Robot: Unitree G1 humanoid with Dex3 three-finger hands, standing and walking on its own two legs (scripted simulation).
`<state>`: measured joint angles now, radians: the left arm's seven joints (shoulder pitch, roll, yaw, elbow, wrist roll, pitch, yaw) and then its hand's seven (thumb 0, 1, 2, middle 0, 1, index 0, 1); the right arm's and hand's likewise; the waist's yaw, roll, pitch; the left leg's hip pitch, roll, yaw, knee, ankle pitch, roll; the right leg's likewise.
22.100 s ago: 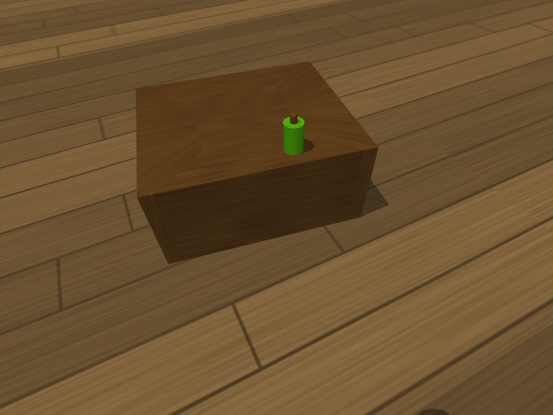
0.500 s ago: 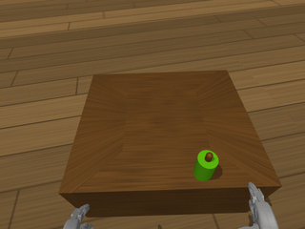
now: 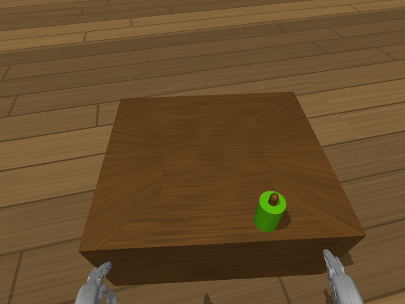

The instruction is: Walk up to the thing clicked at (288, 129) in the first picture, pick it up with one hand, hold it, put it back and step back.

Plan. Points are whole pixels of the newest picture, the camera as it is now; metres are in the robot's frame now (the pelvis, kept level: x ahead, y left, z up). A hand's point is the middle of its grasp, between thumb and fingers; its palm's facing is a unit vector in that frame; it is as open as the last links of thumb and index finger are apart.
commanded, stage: home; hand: right
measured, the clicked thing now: (270, 208) +0.45 -0.18 -0.23
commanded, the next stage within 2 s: stand in 1.56 s
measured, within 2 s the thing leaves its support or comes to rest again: neither
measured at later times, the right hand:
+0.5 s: hand out of the picture +0.08 -0.23 -0.10, palm faces +0.01 +0.91 -0.41, open 17.5 cm
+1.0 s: hand out of the picture +0.06 -0.24 -0.10, palm faces +0.03 +0.92 -0.38, open 17.6 cm
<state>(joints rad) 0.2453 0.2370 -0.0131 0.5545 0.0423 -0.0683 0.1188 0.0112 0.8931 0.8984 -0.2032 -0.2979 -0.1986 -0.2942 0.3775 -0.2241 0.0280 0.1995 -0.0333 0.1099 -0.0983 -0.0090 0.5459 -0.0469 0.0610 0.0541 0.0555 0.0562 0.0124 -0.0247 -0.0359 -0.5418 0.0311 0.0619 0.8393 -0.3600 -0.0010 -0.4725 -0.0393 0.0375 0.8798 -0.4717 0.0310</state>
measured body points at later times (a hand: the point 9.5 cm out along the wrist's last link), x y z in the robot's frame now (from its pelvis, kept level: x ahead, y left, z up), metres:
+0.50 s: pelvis +0.02 +0.02 +0.04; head +0.01 +0.05 +0.49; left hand +0.09 +0.30 -0.11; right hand +0.08 -0.28 -0.07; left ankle +0.04 +0.12 -0.70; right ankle -0.01 -0.14 -0.70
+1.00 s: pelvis +0.01 +0.02 +0.05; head +0.00 +0.04 +0.50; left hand +0.05 +0.31 -0.10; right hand +0.06 -0.28 -0.07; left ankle +0.04 +0.12 -0.70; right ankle -0.01 -0.14 -0.70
